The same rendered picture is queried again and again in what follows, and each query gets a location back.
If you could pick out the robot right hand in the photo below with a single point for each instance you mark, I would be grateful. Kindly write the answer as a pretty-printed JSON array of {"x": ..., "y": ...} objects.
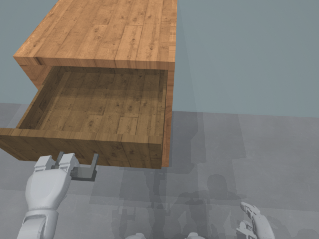
[{"x": 259, "y": 228}]

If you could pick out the cabinet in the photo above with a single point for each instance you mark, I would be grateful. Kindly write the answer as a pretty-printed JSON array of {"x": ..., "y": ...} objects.
[{"x": 138, "y": 34}]

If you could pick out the robot left hand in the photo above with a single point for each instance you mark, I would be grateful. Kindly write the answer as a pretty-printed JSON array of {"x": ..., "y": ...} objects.
[{"x": 46, "y": 187}]

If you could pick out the drawer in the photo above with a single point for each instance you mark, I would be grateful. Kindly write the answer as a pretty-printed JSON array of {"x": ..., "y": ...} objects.
[{"x": 118, "y": 113}]

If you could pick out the left robot forearm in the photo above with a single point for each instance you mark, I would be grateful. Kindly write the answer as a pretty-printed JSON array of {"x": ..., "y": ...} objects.
[{"x": 39, "y": 224}]

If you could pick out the handle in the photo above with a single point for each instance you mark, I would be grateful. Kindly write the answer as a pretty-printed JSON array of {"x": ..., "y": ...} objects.
[{"x": 80, "y": 173}]

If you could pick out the robot right shin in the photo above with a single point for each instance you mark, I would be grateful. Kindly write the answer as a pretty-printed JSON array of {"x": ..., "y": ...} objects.
[{"x": 193, "y": 234}]

